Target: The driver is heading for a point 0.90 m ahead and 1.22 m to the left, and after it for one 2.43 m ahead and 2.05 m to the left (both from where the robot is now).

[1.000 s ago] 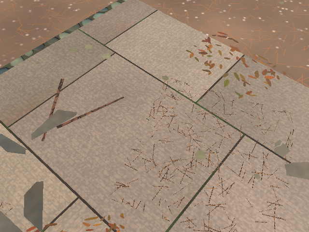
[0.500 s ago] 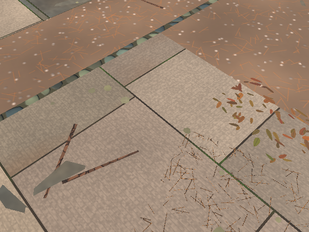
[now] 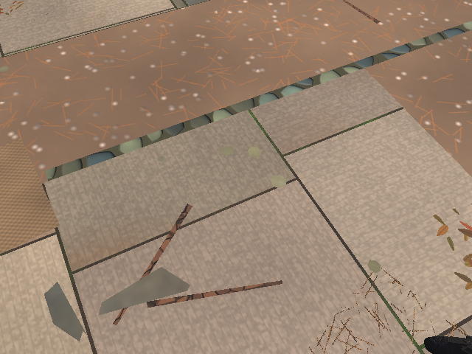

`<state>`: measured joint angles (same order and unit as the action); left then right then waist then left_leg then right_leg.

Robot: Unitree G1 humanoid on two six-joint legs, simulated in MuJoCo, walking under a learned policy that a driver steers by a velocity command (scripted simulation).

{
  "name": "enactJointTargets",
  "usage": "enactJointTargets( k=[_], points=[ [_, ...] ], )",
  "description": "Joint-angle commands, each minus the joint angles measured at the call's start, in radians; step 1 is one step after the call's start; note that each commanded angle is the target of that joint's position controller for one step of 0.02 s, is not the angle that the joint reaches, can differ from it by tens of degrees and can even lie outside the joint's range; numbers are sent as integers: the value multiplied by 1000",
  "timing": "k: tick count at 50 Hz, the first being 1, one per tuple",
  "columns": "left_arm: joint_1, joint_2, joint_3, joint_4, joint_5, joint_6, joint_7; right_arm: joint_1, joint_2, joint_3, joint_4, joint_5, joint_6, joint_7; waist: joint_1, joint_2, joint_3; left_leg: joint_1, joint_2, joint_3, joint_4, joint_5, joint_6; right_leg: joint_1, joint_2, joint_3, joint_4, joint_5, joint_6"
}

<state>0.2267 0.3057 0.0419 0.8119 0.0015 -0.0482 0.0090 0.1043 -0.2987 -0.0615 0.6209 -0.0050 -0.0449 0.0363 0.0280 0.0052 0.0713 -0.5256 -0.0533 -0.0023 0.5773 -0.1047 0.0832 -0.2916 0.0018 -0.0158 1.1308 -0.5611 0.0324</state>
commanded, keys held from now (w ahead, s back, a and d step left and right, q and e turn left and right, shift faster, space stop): q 0.38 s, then w+q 0.62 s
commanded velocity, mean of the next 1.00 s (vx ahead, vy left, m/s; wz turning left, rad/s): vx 0.24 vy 0.00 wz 0.58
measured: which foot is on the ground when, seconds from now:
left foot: down 0.00-0.38, up 0.40-0.84, down 0.86-1.00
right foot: up 0.00-0.36, down 0.38-0.86, up 0.88-1.00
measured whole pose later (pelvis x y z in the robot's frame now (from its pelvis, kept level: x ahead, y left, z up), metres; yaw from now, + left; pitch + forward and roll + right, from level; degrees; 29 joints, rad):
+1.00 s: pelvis +0.20 +0.09 +0.02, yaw +35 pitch +2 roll -1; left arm 0.25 0.32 0.07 0.72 0.00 -0.10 -0.01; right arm 0.29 -0.28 -0.06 0.64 0.01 -0.04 0.02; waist 0.00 -0.04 0.01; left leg -0.26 -0.05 -0.02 0.48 -0.26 0.07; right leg -0.51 -0.08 0.00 1.13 -0.33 0.02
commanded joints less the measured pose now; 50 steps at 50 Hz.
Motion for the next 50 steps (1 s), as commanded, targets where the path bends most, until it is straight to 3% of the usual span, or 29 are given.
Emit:
enactJointTargets(
  k=[1,2,3,5,7,10,13,16,18,19,20,21,22,23,25,27,30,34,38,40,41,42,43,44,45,46,47,48,50],
  points=[
    [-2,124,22,-95,-6,-12,2,122,-146,-47,-58,16,11,-16,-63,-21,-285,543,297,-398,-169,459,228,-398,-48,104,189,52,9],
    [-3,132,27,-100,3,4,13,90,-138,-44,-63,18,19,-22,-34,-4,-231,412,268,-366,-203,397,212,-349,-65,104,120,89,16],
    [11,131,30,-102,3,19,15,70,-145,-45,-69,5,26,-24,-7,34,-205,308,243,-349,-233,360,204,-280,-62,97,84,109,22],
    [44,103,25,-96,9,31,23,46,-157,-51,-73,-6,29,-31,15,71,-207,220,213,-311,-245,394,205,-220,-42,77,-3,137,41],
    [27,91,22,-102,14,36,32,53,-168,-56,-68,-2,33,-43,9,74,-229,216,203,-309,-234,387,200,-217,-29,82,-90,173,57],
    [-23,85,21,-119,10,44,34,43,-171,-58,-71,9,54,-62,-8,91,-241,204,178,-339,-236,147,165,-202,-18,100,-196,256,65],
    [-71,82,22,-139,4,41,28,42,-168,-58,-73,6,70,-68,-27,129,-208,190,160,-391,-242,-44,141,-175,0,111,-307,276,58],
    [-78,89,28,-151,-1,23,17,58,-162,-58,-71,9,78,-65,-39,158,-200,241,167,-461,-201,-6,130,-130,19,113,-438,243,38],
    [-23,90,36,-137,-4,11,8,40,-151,-54,-75,22,86,-66,-1,159,-197,243,139,-478,-143,37,94,-17,22,94,-652,339,8],
    [7,125,50,-132,5,8,9,61,-125,-47,-74,26,89,-68,2,119,-199,190,92,-445,-79,-50,48,83,-57,135,-747,416,-23],
    [20,193,63,-144,22,17,15,121,-61,-31,-69,16,91,-67,-35,-105,-231,56,-25,-282,155,-395,-17,205,-293,337,-802,444,-111],
    [17,234,77,-133,51,24,9,88,-114,-47,-113,20,75,-63,-37,-336,-154,-157,-101,-143,325,-515,-53,160,-411,585,-880,371,-258],
    [-24,182,67,-162,43,19,12,82,-180,-65,-98,10,67,-61,-28,-235,-123,-190,-16,-170,454,-423,-72,149,-397,554,-893,208,-266],
    [-47,140,58,-166,24,17,20,78,-191,-74,-81,16,70,-58,-30,-182,-103,-209,2,-149,491,-338,-83,147,-337,459,-894,101,-217],
    [-42,120,52,-167,-3,14,33,94,-147,-66,-62,10,79,-54,-18,-161,-76,-266,29,-116,577,-251,-118,192,-284,362,-903,86,-178],
    [3,116,50,-162,3,8,39,63,-104,-53,-74,20,69,-42,9,-155,-63,-268,49,-65,578,-197,-131,196,-258,269,-934,114,-171],
    [66,132,60,-147,7,0,35,-10,-76,-41,-103,23,52,-32,54,-159,-54,-279,78,-41,467,-149,-144,248,-270,206,-959,155,-187],
    [72,172,78,-133,-1,-10,21,-46,-47,-26,-118,24,39,-12,60,-167,-44,-161,108,-5,269,-124,-128,217,-292,106,-970,236,-190],
    [65,199,91,-115,-23,-14,1,-48,-59,-26,-118,28,39,4,48,-167,-27,-11,108,41,130,-170,-84,172,-310,34,-947,261,-181],
    [54,206,96,-105,-37,-7,-8,-18,-68,-30,-111,29,41,7,17,-148,-26,73,93,72,50,-175,-46,163,-326,10,-901,276,-168],
    [37,206,95,-103,-41,-3,-9,42,-76,-38,-90,27,42,6,-25,-128,-45,188,60,106,-16,-144,-23,127,-312,-29,-826,360,-151],
    [50,177,84,-98,-34,-4,-8,155,-118,-64,-51,30,45,0,-76,-81,-108,380,15,118,-47,-136,5,63,-270,-98,-656,511,-120],
    [50,120,64,-112,-10,-8,-8,337,-195,-100,-9,37,47,-14,-157,57,-200,632,97,-57,-99,-176,60,-103,-197,-178,-318,485,-57],
    [31,23,27,-214,29,-33,-9,368,-344,-115,-24,39,34,-22,-111,379,-252,857,353,-642,-235,-308,252,-535,-14,-119,65,-22,23],
    [-46,107,43,-216,-14,-64,-11,377,-262,-92,-35,33,8,-14,-172,219,-278,846,404,-776,-354,-444,306,-666,-19,66,190,-1,9],
    [-79,151,54,-223,-43,-82,-18,340,-196,-67,-26,23,-10,-12,-147,180,-179,776,386,-672,-349,-384,272,-696,-66,81,181,90,-26],
    [-68,148,53,-207,-28,-89,-17,284,-154,-51,-31,20,-16,-12,-109,114,-134,676,345,-561,-330,-284,236,-641,-100,80,115,176,-38],
    [-61,144,54,-193,2,-90,-15,224,-127,-40,-39,21,-12,-15,-76,79,-95,580,300,-469,-332,-178,209,-575,-120,83,32,239,-32],
    [-48,132,57,-183,17,-79,-24,167,-119,-33,-47,7,-12,-25,-30,97,-76,466,246,-380,-364,-16,191,-468,-117,73,-58,322,-14]
  ],
)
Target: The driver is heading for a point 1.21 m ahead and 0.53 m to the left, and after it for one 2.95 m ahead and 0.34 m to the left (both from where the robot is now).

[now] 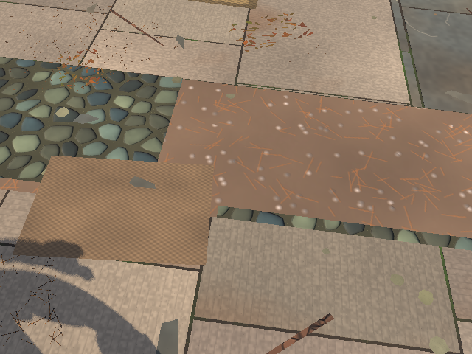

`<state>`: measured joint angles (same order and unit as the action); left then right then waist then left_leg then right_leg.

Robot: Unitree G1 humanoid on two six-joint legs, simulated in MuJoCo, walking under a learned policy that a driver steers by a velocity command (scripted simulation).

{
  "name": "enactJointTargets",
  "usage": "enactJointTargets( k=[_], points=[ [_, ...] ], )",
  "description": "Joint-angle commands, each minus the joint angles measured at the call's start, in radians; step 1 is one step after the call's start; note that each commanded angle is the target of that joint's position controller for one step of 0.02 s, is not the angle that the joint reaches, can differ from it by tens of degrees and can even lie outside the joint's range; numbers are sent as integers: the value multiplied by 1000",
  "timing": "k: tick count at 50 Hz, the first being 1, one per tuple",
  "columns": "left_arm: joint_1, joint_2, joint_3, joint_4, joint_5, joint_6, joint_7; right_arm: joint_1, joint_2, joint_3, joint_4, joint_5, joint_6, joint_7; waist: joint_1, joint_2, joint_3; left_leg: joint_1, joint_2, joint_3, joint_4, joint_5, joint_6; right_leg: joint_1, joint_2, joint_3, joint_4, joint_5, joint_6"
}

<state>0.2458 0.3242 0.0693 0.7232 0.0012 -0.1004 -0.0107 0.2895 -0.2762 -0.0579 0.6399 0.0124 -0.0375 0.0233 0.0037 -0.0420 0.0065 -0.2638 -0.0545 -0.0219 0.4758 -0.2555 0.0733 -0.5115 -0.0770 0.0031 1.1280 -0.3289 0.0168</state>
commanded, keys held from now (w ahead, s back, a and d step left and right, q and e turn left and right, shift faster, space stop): w+q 1.00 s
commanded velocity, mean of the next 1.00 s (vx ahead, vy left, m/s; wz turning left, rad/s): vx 0.49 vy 0.00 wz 0.60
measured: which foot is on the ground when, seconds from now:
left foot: down 0.00-0.34, up 0.36-0.80, down 0.82-1.00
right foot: up 0.00-0.30, down 0.32-0.84, up 0.86-1.00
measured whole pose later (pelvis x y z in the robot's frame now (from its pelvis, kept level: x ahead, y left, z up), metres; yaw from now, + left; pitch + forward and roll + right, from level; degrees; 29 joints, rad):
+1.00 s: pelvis +0.52 +0.16 +0.00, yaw +36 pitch +1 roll +0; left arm 0.16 0.32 0.05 0.73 0.00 -0.10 -0.01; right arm 0.27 -0.29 -0.06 0.65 0.01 -0.04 0.03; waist -0.01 -0.03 0.08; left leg -0.30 -0.09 -0.03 0.45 -0.17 0.10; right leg -0.50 -0.09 0.04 1.13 -0.34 0.02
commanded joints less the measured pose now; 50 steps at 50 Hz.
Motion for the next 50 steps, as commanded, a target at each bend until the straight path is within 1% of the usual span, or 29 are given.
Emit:
enactJointTargets(
  k=[1,6,8,11,14,15,16,17,18,19,20,21,22,23,26,28,32,37,39,40,41,42,43,44,45,46,47,48,50],
  points=[
    [-67,101,27,-88,19,-20,-7,-22,-150,-38,-59,-10,-22,-19,3,131,-11,181,235,-327,-266,216,202,-231,-23,41,-92,125,15],
    [-255,23,-6,-129,10,-13,-15,55,-180,-49,6,9,-22,-45,-48,124,31,74,161,-218,-254,297,148,-111,59,18,-473,385,43],
    [-326,25,-8,-149,-2,-18,-26,100,-188,-53,32,17,-21,-49,-73,125,40,67,173,-248,-251,259,137,-59,81,24,-555,436,35],
    [-353,56,3,-161,-8,-24,-34,130,-181,-54,62,24,-15,-55,-69,131,46,144,209,-319,-198,241,117,-30,82,67,-633,434,5],
    [-282,85,20,-150,-7,-31,-28,122,-182,-61,71,17,1,-58,-29,164,16,212,221,-358,-93,413,92,73,94,50,-651,297,-35],
    [-183,109,36,-128,-3,-33,-20,105,-168,-56,64,14,4,-54,23,161,-50,200,177,-334,15,538,69,227,103,23,-682,306,-64],
    [-32,143,49,-111,10,-35,-12,77,-137,-42,39,3,5,-48,100,140,-191,91,123,-306,231,485,37,504,10,95,-640,307,-120],
    [114,221,68,-92,26,-27,-3,185,-52,-17,21,1,0,-47,93,-74,-381,-221,-9,-205,608,94,-34,905,-237,442,-634,201,-247],
    [128,178,57,-72,7,-20,-15,252,-75,-8,20,24,-9,-44,61,-294,-460,-419,-29,-190,816,-341,-59,993,-365,797,-766,-9,-322],
    [71,94,37,-90,-4,-10,-8,178,-166,-33,32,39,-7,-43,77,-154,-287,-497,44,-191,887,-270,-67,854,-330,695,-808,-140,-278],
    [18,63,27,-92,-3,1,0,77,-191,-38,15,31,-4,-42,79,-57,-155,-492,85,-139,870,-186,-70,694,-286,530,-827,-94,-237],
    [-22,52,21,-81,4,6,1,22,-174,-38,-2,17,-2,-41,54,-10,-61,-464,116,-117,822,-137,-70,543,-244,422,-860,15,-223],
    [-47,34,15,-72,12,3,3,7,-158,-42,-6,10,2,-39,27,-22,-19,-424,148,-117,772,-105,-65,451,-209,338,-890,90,-210],
    [-62,34,15,-66,15,-2,3,26,-131,-38,-3,16,10,-35,6,-48,-1,-379,163,-108,747,-89,-62,389,-188,275,-921,125,-205],
    [-66,58,28,-34,2,-20,1,-2,-77,-25,-21,14,27,-33,-7,-41,32,-396,185,-88,656,-44,-71,337,-195,156,-987,230,-229],
    [-56,85,37,-16,2,-22,2,-36,-73,-21,-31,6,25,-28,-2,-21,32,-424,193,-86,572,54,-80,366,-199,88,-1002,295,-235],
    [-43,114,43,6,-4,-9,7,-150,-60,-11,-48,10,6,0,38,-2,52,-372,172,-24,325,269,-70,400,-155,-75,-998,373,-191],
    [30,167,58,44,-31,21,8,-271,-75,-14,-106,12,7,27,66,-5,84,-361,138,41,167,202,-23,548,-201,-143,-946,467,-156],
    [29,198,67,45,-41,36,12,-225,-112,-34,-111,5,14,28,20,-34,32,-257,74,98,149,88,17,595,-203,-181,-806,791,-134],
    [19,205,68,43,-47,45,15,-121,-146,-55,-89,5,19,26,-46,-35,-29,-115,28,127,122,72,46,578,-186,-210,-647,924,-117],
    [21,179,56,37,-44,49,19,58,-204,-90,-38,10,25,14,-136,-11,-121,149,-14,124,78,118,85,463,-149,-238,-418,904,-83],
    [61,91,23,15,4,44,20,189,-297,-116,-10,21,35,-7,-152,179,-212,451,177,-178,76,151,157,174,-87,-240,-76,349,-33],
    [93,17,-10,-51,9,16,11,122,-362,-113,-50,26,17,-2,-53,351,-356,678,379,-774,-112,-158,361,-190,118,-59,230,-276,12],
    [-24,125,12,-57,-28,-15,0,126,-259,-85,-62,16,-1,9,-130,178,-336,655,379,-763,-197,-204,309,-295,65,88,268,-221,-7],
    [-84,133,12,-80,-50,-31,-5,101,-219,-71,-49,8,-15,10,-120,151,-205,544,348,-627,-198,-132,271,-329,30,74,221,-134,-28],
    [-82,115,7,-71,-32,-36,3,42,-197,-62,-50,7,-22,10,-68,59,-126,397,306,-518,-193,-6,240,-275,-13,77,130,-59,-28],
    [-77,122,13,-63,-5,-34,8,-16,-166,-52,-57,4,-24,5,-33,62,-92,287,272,-436,-200,105,224,-207,-39,81,45,-16,-18],
    [-60,123,16,-59,1,-24,6,-49,-156,-45,-70,-8,-24,-1,-5,90,-73,209,248,-397,-219,176,220,-148,-51,83,16,14,-10],
    [-47,102,13,-52,11,-6,3,-62,-159,-45,-65,-7,-27,-12,13,88,-58,127,229,-345,-243,286,231,-108,-43,63,-53,44,20]
  ],
)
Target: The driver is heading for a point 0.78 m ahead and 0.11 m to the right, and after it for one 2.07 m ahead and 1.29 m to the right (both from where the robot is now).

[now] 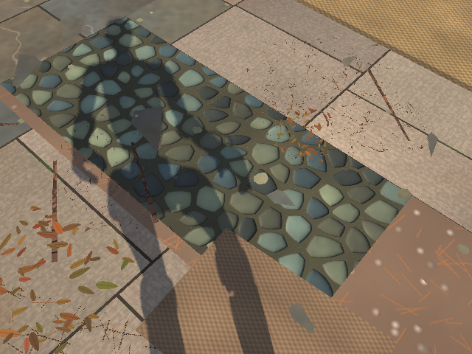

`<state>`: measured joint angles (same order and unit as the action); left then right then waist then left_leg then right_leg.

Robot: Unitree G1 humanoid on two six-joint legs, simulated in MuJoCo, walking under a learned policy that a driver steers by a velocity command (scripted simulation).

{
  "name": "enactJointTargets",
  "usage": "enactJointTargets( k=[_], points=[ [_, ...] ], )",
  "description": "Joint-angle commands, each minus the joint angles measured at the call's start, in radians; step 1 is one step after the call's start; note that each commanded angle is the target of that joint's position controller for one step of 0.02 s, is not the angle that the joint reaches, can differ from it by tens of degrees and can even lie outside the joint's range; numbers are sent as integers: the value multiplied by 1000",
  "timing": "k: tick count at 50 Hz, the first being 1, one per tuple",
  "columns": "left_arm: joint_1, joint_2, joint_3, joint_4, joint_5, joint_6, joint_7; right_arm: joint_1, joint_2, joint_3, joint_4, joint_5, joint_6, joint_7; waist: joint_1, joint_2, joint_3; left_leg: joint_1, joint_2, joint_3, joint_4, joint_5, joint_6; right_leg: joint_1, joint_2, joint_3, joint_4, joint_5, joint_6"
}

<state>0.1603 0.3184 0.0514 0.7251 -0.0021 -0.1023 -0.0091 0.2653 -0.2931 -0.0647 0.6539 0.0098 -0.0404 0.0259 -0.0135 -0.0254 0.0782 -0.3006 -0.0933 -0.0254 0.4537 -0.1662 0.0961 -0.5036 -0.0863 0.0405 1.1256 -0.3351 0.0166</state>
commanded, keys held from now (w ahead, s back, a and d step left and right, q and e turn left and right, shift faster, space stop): w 0.74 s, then w+e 0.26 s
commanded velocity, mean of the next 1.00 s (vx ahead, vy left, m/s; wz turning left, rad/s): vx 0.50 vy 0.00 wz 0.08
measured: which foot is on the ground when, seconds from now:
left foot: down 0.00-0.34, up 0.36-0.84, down 0.86-1.00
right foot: up 0.00-0.30, down 0.32-0.88, up 0.90-1.00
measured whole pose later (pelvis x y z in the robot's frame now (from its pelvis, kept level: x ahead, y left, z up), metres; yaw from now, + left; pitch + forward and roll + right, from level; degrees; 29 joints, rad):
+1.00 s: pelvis +0.58 +0.01 +0.00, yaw +0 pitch +1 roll +1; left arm 0.34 0.31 0.05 0.83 -0.03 -0.05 0.00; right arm 0.16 -0.26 -0.05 0.73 -0.01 -0.09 0.02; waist 0.02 -0.04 0.04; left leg -0.32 -0.01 0.08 0.46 -0.17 0.04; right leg -0.42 -0.05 0.05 1.14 -0.37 -0.01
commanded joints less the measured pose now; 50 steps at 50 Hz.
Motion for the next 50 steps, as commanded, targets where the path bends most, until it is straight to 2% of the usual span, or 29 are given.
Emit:
enactJointTargets(
  k=[1,6,10,13,14,15,16,17,18,19,20,21,22,23,26,29,33,35,38,40,41,42,43,44,45,46,47,48,50],
  points=[
    [34,94,26,-52,16,4,1,-30,-145,-38,-69,-4,-26,-21,31,65,-120,135,259,-302,-230,236,208,-112,-30,13,-95,85,35],
    [-132,32,-4,-82,9,5,-12,35,-152,-35,-10,0,-26,-37,-41,90,-62,61,191,-166,-241,161,136,-32,14,-17,-456,427,57],
    [-215,59,1,-110,-7,-6,-27,107,-163,-36,40,9,-26,-34,-77,95,-22,151,251,-222,-207,87,128,-45,32,-1,-571,449,19],
    [-191,83,12,-114,-5,-12,-36,120,-165,-39,64,6,-15,-37,-54,120,-17,258,304,-266,-149,173,107,-49,38,2,-609,333,-29],
    [-159,90,16,-107,-4,-13,-36,113,-167,-40,67,6,-10,-37,-36,131,-26,278,304,-267,-115,250,95,-8,49,-15,-620,288,-47],
    [-80,107,28,-87,0,-15,-31,94,-163,-38,65,6,-6,-37,12,127,-69,279,272,-241,-26,405,76,105,77,-47,-651,280,-71],
    [52,143,46,-56,6,-17,-25,93,-136,-26,60,-3,-3,-37,72,100,-177,228,214,-193,153,468,46,311,50,-32,-630,324,-109],
    [200,216,61,-44,19,-17,-22,165,-80,-4,43,-21,-6,-37,94,-52,-355,6,121,-144,472,201,-4,650,-144,213,-587,332,-207],
    [273,231,70,-2,10,-8,-33,264,-28,11,50,8,-22,-35,69,-320,-444,-302,-16,-111,756,-394,-68,872,-295,668,-770,28,-329],
    [257,142,46,-6,-15,-6,-35,179,-129,-7,54,23,-28,-33,103,-177,-342,-423,38,-176,850,-392,-64,823,-286,702,-839,-189,-293],
    [185,110,34,-15,-13,0,-29,61,-160,-17,26,27,-32,-32,105,-84,-206,-463,87,-135,843,-300,-59,694,-255,561,-855,-162,-253],
    [131,101,27,-23,-1,5,-26,3,-147,-13,11,14,-35,-33,81,-21,-128,-441,130,-94,801,-224,-61,565,-217,451,-870,-42,-241],
    [100,86,22,-24,8,5,-25,-14,-132,-15,7,2,-37,-32,57,-16,-86,-412,164,-86,738,-169,-64,476,-181,381,-891,60,-240],
    [87,72,16,-24,16,1,-23,5,-115,-15,13,0,-36,-30,33,-42,-88,-358,187,-84,701,-132,-68,430,-152,326,-911,137,-232],
    [102,76,16,-4,1,-8,-19,23,-72,-6,25,-2,-25,-31,15,-62,-90,-337,202,-54,610,-102,-90,389,-130,222,-954,299,-251],
    [131,109,25,18,-4,-2,-10,-73,-51,4,-3,-11,-27,-30,36,-35,-62,-388,212,-37,443,33,-114,399,-120,144,-984,398,-250],
    [185,124,26,48,-13,11,-1,-202,-25,17,-28,-4,-43,-14,82,-37,-37,-318,179,2,197,238,-114,394,-78,48,-989,415,-212],
    [228,130,27,71,-16,19,1,-263,-25,18,-45,3,-49,-3,105,-34,-20,-306,163,11,135,270,-109,425,-98,50,-982,405,-213],
    [268,135,30,99,-20,38,6,-330,-38,15,-73,6,-58,14,109,-36,0,-324,147,2,69,209,-84,519,-144,79,-935,452,-205],
    [265,149,36,107,-23,50,13,-305,-61,5,-74,4,-64,20,72,-49,-15,-267,129,-2,32,135,-62,562,-163,106,-875,540,-189],
    [246,164,40,104,-24,54,16,-245,-85,-6,-59,2,-67,18,32,-62,-51,-170,106,14,16,102,-47,559,-154,105,-809,664,-178],
    [224,160,36,98,-22,57,18,-114,-124,-27,-21,-1,-69,10,-42,-52,-134,27,91,32,-16,128,-19,516,-111,75,-669,759,-154],
    [210,119,19,75,-7,54,18,61,-179,-48,16,-15,-68,-2,-119,-23,-278,334,193,-55,46,155,31,349,-60,48,-436,625,-120],
    [327,2,-17,47,-3,37,14,167,-277,-74,35,-30,-58,-11,-94,204,-448,746,467,-465,32,23,171,-58,96,-29,-43,156,-43],
    [323,40,-11,65,-20,22,11,181,-194,-52,37,-18,-51,-11,-110,260,-505,739,519,-670,-89,-105,198,-178,113,85,106,-245,-38],
    [234,124,17,42,-45,19,8,120,-140,-33,41,-10,-49,-15,-109,191,-326,602,478,-527,-124,-162,147,-250,59,95,161,-188,-42],
    [174,123,20,25,-45,20,10,53,-112,-24,40,-7,-50,-17,-82,149,-223,461,441,-401,-156,-130,119,-248,14,65,136,-102,-41],
    [145,110,22,19,-32,25,12,-4,-82,-15,45,-10,-53,-14,-51,120,-149,335,403,-313,-201,-77,106,-220,-13,56,89,-39,-35],
    [190,73,26,33,-30,54,12,-71,-56,-11,54,-22,-69,-10,9,153,-99,178,356,-182,-276,2,91,-113,-51,61,45,37,-22]
  ],
)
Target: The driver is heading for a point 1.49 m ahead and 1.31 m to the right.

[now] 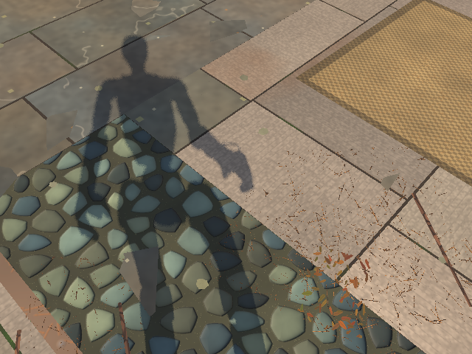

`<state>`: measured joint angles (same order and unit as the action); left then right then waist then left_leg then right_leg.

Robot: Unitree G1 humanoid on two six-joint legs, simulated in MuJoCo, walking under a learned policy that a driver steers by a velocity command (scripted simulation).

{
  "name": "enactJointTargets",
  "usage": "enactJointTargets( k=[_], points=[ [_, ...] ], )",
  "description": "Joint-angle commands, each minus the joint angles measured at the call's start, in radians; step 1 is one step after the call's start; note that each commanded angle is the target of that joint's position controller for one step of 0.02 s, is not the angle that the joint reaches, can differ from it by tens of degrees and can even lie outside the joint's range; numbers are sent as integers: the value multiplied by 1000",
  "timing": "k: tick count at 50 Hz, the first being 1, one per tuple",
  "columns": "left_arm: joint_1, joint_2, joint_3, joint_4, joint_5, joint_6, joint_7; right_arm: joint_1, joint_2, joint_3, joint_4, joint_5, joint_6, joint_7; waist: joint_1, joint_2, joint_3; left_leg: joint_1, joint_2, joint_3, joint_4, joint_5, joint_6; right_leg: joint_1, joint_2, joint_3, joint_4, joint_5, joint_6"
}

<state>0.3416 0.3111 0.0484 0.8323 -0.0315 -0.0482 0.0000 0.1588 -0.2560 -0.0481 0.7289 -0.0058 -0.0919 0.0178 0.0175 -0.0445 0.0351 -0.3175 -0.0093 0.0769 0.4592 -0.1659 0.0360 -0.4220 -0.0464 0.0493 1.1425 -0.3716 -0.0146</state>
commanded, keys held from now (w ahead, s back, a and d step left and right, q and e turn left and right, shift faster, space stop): w+e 1.00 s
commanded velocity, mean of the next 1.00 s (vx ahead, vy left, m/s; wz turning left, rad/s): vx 0.50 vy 0.00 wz -0.55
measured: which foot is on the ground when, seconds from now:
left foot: down 0.00-0.40, up 0.42-0.84, down 0.86-1.00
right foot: up 0.00-0.36, down 0.38-0.86, up 0.88-1.00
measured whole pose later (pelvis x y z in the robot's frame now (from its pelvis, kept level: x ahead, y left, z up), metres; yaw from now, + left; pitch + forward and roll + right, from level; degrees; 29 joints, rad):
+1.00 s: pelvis +0.55 -0.12 +0.00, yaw -35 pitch +1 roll +1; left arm 0.33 0.31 0.07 0.70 -0.03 -0.02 0.01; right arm 0.17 -0.27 -0.06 0.76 -0.01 -0.10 0.02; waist 0.00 -0.05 0.02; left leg -0.31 -0.02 0.03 0.47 -0.19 0.02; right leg -0.44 0.00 0.09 1.18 -0.39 -0.02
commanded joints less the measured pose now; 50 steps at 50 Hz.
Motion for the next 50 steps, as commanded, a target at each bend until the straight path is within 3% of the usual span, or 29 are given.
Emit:
enactJointTargets(
  k=[1,4,7,10,14,16,17,18,19,20,21,22,23,24,25,26,29,34,36,39,41,42,43,44,45,46,47,48,50],
  points=[
    [20,57,26,-70,-1,13,3,20,-93,-30,-12,-6,-25,-1,-8,161,-43,155,269,-236,-307,46,158,-178,-95,48,21,89,17],
    [-30,44,28,-100,7,31,7,14,-122,-42,17,-12,-37,-7,2,121,-1,133,269,-121,-343,147,166,-234,-103,61,-57,197,38],
    [-104,28,22,-123,9,20,-10,28,-146,-47,38,-11,-31,-19,-19,99,13,167,241,-11,-344,206,146,-236,-93,34,-243,364,34],
    [-220,7,10,-164,12,13,-33,75,-180,-56,61,-1,-18,-26,-68,72,41,220,255,48,-343,216,136,-222,-78,-28,-396,434,16],
    [-306,24,12,-223,12,17,-54,127,-212,-69,93,21,14,-27,-87,75,65,380,303,81,-275,308,113,-269,-58,-67,-489,332,-29],
    [-282,49,25,-238,14,22,-59,113,-238,-78,92,31,29,-31,-53,103,27,424,307,111,-166,586,89,-191,-8,-119,-502,229,-66],
    [-223,73,39,-231,15,26,-58,104,-251,-82,89,35,37,-34,-14,122,-19,428,300,126,-60,753,76,-100,33,-151,-498,178,-88],
    [-94,112,64,-202,11,28,-53,87,-252,-81,84,39,45,-36,65,113,-88,387,271,153,122,830,52,75,83,-173,-542,195,-119],
    [80,180,101,-156,8,36,-36,96,-225,-68,78,30,43,-40,145,64,-180,216,228,164,380,686,11,365,90,-111,-581,241,-161],
    [102,304,126,-149,-2,38,-18,173,-92,-28,26,-15,26,-32,64,-204,-241,-227,68,147,756,-107,-59,698,-165,380,-639,158,-314],
    [105,275,107,-195,7,18,-27,145,-106,-16,10,-1,-14,-18,77,-160,-418,-399,-44,-115,929,-454,-65,827,-298,813,-818,8,-432],
    [81,200,84,-187,15,2,-35,27,-182,-37,-17,43,-37,-6,112,-65,-311,-500,17,-175,943,-369,-42,773,-276,691,-861,26,-365],
    [38,173,76,-185,14,-8,-34,-7,-171,-31,-30,46,-51,-6,82,-33,-197,-503,59,-162,869,-279,-22,635,-233,549,-856,97,-325],
    [-33,143,67,-194,14,-10,-32,-4,-164,-32,-17,22,-55,-15,35,28,-131,-447,99,-160,777,-214,-24,494,-189,439,-854,205,-290],
    [-81,110,55,-211,23,-11,-27,10,-175,-40,-8,5,-47,-20,-1,16,-101,-370,123,-163,710,-169,-29,388,-155,362,-869,314,-273],
    [-101,103,52,-224,31,-11,-23,24,-175,-42,-6,1,-34,-18,-22,-3,-96,-317,128,-164,680,-143,-39,325,-137,336,-890,369,-273],
    [-84,129,60,-220,22,-16,-6,12,-133,-34,-14,-11,-8,-20,-32,8,-80,-285,110,-136,546,-69,-88,231,-106,252,-915,484,-280],
    [-21,151,68,-194,12,-4,17,-172,-92,-10,-63,1,-11,-8,36,-37,-32,-214,42,-128,170,222,-115,166,-44,197,-908,324,-211],
    [10,156,71,-178,8,0,18,-214,-106,-12,-79,11,-18,0,52,-46,-25,-179,24,-138,108,256,-110,175,-62,236,-892,274,-201],
    [23,141,70,-166,5,6,22,-209,-147,-27,-86,16,-31,9,38,-63,-25,-149,22,-173,40,196,-82,251,-96,323,-814,230,-182],
    [4,137,71,-169,9,13,24,-141,-168,-40,-71,17,-40,9,-3,-93,-36,-68,18,-160,16,117,-49,270,-100,362,-746,257,-162],
    [-3,110,62,-174,11,15,23,-56,-185,-53,-47,11,-45,4,-46,-88,-74,53,18,-144,-19,109,-24,255,-60,346,-665,293,-137],
    [-1,54,41,-186,20,13,18,70,-226,-68,-32,-6,-50,-3,-103,-24,-190,275,133,-244,-6,62,30,178,-1,283,-441,242,-101],
    [117,-13,20,-214,3,6,18,188,-317,-90,-9,-23,-39,-7,-74,259,-335,628,364,-655,-72,-159,180,-151,146,137,-93,-73,-23],
    [140,54,24,-213,-9,2,21,202,-264,-80,4,3,-31,3,-74,345,-328,654,432,-901,-164,-413,216,-332,101,132,92,-226,-8],
    [62,131,46,-206,-10,6,21,150,-189,-59,-13,10,-26,1,-93,230,-195,541,394,-772,-186,-453,174,-381,53,138,158,-137,-2],
    [-7,141,50,-215,0,11,22,102,-159,-49,-20,4,-18,-3,-89,160,-118,428,353,-619,-186,-330,140,-364,17,99,157,-63,2],
    [-48,131,52,-226,11,13,19,66,-134,-40,-15,-1,-13,-4,-74,136,-57,325,311,-505,-205,-201,132,-341,-11,93,112,-7,4],
    [-47,98,52,-232,4,21,8,43,-113,-32,-2,-8,-16,-10,-43,175,-31,224,262,-363,-248,-69,118,-266,-55,80,51,51,4]
  ],
)
Keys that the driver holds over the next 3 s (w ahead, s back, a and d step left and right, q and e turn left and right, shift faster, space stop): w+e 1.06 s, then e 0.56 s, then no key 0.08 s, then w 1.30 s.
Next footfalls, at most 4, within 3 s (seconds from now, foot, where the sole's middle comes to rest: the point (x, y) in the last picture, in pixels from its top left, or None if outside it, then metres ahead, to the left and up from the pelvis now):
0.38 right None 0.35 -0.17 -0.77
0.86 left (265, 282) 0.69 -0.07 -0.77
1.34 right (377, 276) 0.72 -0.42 -0.77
1.78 left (324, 227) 0.89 -0.27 -0.77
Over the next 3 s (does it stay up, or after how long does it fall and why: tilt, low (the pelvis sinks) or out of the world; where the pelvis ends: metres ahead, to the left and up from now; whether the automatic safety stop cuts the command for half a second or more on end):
stays up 1.00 -0.76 0.01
